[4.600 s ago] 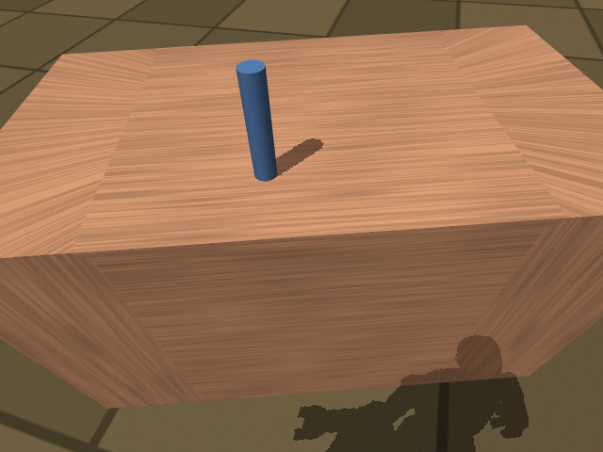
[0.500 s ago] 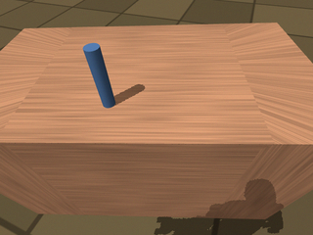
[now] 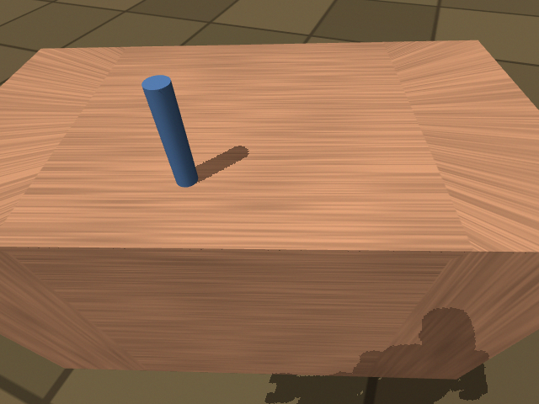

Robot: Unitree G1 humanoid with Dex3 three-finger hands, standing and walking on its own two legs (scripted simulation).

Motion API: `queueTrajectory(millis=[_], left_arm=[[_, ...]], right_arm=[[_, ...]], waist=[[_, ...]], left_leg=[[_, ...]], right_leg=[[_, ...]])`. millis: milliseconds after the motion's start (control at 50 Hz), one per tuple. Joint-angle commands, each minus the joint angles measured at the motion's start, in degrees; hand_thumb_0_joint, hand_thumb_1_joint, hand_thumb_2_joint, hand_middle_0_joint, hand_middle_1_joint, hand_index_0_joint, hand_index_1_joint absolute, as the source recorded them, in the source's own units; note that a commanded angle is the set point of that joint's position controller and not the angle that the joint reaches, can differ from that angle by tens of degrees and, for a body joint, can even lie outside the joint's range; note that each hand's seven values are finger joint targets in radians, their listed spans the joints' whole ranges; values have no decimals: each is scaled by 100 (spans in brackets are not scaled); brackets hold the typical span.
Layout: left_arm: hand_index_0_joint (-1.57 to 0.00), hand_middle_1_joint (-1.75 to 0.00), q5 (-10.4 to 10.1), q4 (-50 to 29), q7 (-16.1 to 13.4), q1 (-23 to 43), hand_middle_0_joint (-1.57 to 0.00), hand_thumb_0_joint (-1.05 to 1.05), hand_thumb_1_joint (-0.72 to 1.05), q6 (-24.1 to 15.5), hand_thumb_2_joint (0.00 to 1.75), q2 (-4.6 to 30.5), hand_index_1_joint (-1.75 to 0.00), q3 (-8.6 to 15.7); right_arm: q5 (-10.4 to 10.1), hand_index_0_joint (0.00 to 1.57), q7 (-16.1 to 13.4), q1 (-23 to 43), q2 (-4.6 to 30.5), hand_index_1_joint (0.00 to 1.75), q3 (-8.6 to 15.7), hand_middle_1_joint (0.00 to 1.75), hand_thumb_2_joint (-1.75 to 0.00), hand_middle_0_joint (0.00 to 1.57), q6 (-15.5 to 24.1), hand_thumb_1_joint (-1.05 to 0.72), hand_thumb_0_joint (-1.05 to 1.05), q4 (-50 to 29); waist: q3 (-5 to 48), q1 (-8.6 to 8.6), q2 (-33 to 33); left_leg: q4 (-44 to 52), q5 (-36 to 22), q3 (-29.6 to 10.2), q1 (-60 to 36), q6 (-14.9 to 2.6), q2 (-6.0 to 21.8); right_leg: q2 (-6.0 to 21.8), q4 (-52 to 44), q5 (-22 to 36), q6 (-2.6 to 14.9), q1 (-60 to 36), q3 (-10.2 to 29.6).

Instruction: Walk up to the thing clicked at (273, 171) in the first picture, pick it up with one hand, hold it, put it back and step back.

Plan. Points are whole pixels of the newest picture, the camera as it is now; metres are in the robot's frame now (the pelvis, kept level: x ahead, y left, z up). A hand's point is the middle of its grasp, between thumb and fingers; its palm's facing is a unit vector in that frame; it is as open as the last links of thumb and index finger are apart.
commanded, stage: stand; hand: left
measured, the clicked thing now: (173, 137) +0.51 +0.20 +0.12
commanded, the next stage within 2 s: rise first in 1.38 s
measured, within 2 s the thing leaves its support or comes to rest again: neither
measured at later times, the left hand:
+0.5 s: hand out of the picture +0.06 +0.26 -0.16, palm faces -0.02 -0.94 -0.35, open 7.3 cm
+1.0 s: hand out of the picture +0.08 +0.26 -0.16, palm faces -0.01 -0.94 -0.35, open 7.3 cm
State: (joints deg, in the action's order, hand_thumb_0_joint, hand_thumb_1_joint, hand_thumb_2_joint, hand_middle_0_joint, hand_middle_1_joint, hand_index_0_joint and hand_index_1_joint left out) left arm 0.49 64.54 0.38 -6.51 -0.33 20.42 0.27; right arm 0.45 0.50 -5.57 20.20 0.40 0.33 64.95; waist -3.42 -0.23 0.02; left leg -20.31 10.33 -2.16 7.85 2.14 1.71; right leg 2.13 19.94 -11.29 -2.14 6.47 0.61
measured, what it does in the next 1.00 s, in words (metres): stands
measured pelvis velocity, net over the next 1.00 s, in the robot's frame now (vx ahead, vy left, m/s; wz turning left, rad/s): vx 0.01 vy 0.00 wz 0.00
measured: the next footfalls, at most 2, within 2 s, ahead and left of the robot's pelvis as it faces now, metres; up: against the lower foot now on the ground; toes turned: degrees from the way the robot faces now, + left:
none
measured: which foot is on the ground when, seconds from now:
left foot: down 0.00-1.00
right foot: down 0.00-1.00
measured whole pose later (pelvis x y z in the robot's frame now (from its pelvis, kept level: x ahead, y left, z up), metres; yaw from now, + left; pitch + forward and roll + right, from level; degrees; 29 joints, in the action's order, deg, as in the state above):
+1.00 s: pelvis +0.01 +0.00 +0.00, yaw +0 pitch -2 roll +0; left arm 0.5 63.9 0.2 -6.3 -0.2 20.4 0.4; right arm 0.4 0.3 -5.7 20.0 0.2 0.3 64.0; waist -3.1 -0.3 0.0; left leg -20.3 10.9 -2.3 7.2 2.1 1.6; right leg 2.2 20.0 -12.0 -2.1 5.8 0.4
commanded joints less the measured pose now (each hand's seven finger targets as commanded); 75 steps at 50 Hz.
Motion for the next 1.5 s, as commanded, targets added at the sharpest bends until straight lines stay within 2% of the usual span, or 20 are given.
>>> queueTrajectory(millis=[0,100,160,220,280,360,460,500,560,640,800,860,920,1020,1120,1280,1380,1440,1460,1480], left_arm=[[-20,-30,8,-348,-73,163,-20,0,90,-134,90,1232,-30,216],[-20,-30,6,-357,-80,155,-20,0,90,-132,90,1260,-30,228],[-20,-30,1,-342,-73,149,-20,0,90,-116,90,1261,-30,228],[-20,-30,4,-365,-66,133,-20,0,90,-119,90,1234,-30,222],[-20,-30,19,-336,-64,104,-20,0,90,-98,90,1277,-30,240],[-20,-30,22,-353,-57,79,-20,0,90,-114,90,1254,-30,226],[-20,-30,26,-363,-54,114,-20,0,90,-106,90,1288,-30,243],[-20,-30,33,-384,-66,114,-20,0,90,-128,90,1285,-30,238],[-20,-30,14,-396,-72,63,-20,0,90,-156,90,1291,-30,236],[-20,-30,-5,-392,-84,59,-20,0,90,-133,90,1263,-30,235],[-20,-30,4,-350,-81,56,-20,0,90,-89,90,1246,-30,231],[-20,-30,4,-362,-87,59,-20,0,90,-111,90,1240,-30,240],[-20,-30,-1,-363,-84,93,-20,0,90,-100,90,1260,-30,249],[-20,-30,20,-379,-74,123,-20,0,90,-98,90,1256,-30,257],[-20,-30,14,-397,-75,122,-20,0,90,-106,90,1229,-30,245],[-20,-30,13,-359,-69,107,-20,0,90,-90,90,1254,-30,253],[-20,-30,10,-383,-70,93,-20,0,90,-109,90,1251,-30,248],[-20,-30,3,-383,-73,117,-20,0,90,-100,90,1254,-30,246],[-12,-22,4,-370,-69,80,-12,0,82,-86,82,1229,-22,247],[-4,-14,-445,-2381,-93,2091,-4,0,74,-566,74,96,-14,32]], right_arm=[[-19,20,-71,207,1257,30,208,30,-90,20,112,-90,0,-368],[-13,20,-67,175,1265,30,201,30,-90,20,102,-90,0,-356],[-6,20,-67,190,1252,30,198,30,-90,20,108,-90,0,-360],[-5,20,-66,191,1282,30,201,30,-90,20,105,-90,0,-363],[-4,20,-69,174,1265,30,207,30,-90,20,105,-90,0,-371],[-3,20,-51,179,1269,30,217,30,-90,20,111,-90,0,-366],[12,20,-42,128,1286,30,235,30,-90,20,85,-90,0,-354],[9,20,-42,137,1284,30,246,30,-90,20,80,-90,0,-364],[6,20,-51,141,1263,30,241,30,-90,20,106,-90,0,-376],[-3,20,-71,91,1259,30,215,30,-90,20,120,-90,0,-353],[-9,20,-94,72,1263,30,197,30,-90,20,105,-90,0,-368],[-15,20,-93,87,1258,30,197,30,-90,20,109,-90,0,-408],[-10,20,-94,83,1249,30,202,30,-90,20,100,-90,0,-411],[-10,20,-88,110,1248,30,199,30,-90,20,104,-90,0,-442],[-5,20,-89,158,1258,30,206,30,-90,20,116,-90,0,-460],[-7,20,-84,89,1214,30,185,30,-90,20,103,-90,0,-438],[0,20,-83,71,1241,30,197,30,-90,20,107,-90,0,-426],[-3,20,-83,72,1237,30,194,30,-90,20,107,-90,0,-420],[-4,12,-86,106,1256,22,202,22,-82,12,105,-82,0,-416],[-551,5,-182,2116,239,14,48,14,-74,5,768,-74,0,-2427]], waist=[[583,34,22],[536,27,1],[393,27,29],[394,5,84],[286,23,100],[306,9,-24],[267,42,12],[384,37,-39],[584,38,-57],[651,25,53],[459,8,35],[537,7,13],[401,24,-2],[370,26,12],[531,6,26],[373,33,19],[492,23,46],[405,19,48],[392,-4,79],[702,240,162]], left_leg=[[244,-974,-315,-139,-264,529],[270,-872,-312,-83,-283,522],[358,-618,-334,-16,-262,519],[338,-611,-320,11,-279,507],[456,-202,-354,79,-279,515],[413,-201,-366,-7,-284,499],[437,221,-371,92,-289,455],[363,-95,-375,45,-304,477],[202,-794,-335,-170,-305,517],[189,-1166,-312,-155,-290,533],[291,-951,-324,-72,-264,523],[186,-1227,-296,-171,-295,525],[273,-893,-298,-107,-267,497],[336,-684,-313,-41,-282,511],[244,-1014,-299,-182,-289,529],[338,-687,-317,-67,-268,489],[257,-849,-300,-121,-278,497],[304,-732,-321,-53,-268,505],[319,-620,-317,-62,-266,484],[-224,-171,395,426,-133,-179]], right_leg=[[501,-297,883,261,-77,309],[515,-309,896,269,-130,327],[479,-348,531,276,8,320],[495,-338,603,274,-35,322],[469,-361,290,282,92,328],[491,-396,231,285,157,350],[460,-443,-170,306,226,376],[492,-431,67,300,152,371],[535,-350,742,296,16,378],[538,-223,1130,295,-175,320],[493,-247,807,285,-103,285],[532,-254,1133,279,-181,298],[502,-322,810,286,-39,302],[492,-347,641,280,-28,306],[521,-299,892,295,-105,302],[492,-324,618,305,7,306],[529,-324,788,308,-86,338],[523,-323,668,311,-79,338],[498,-345,544,308,9,335],[-163,160,294,199,813,-278]])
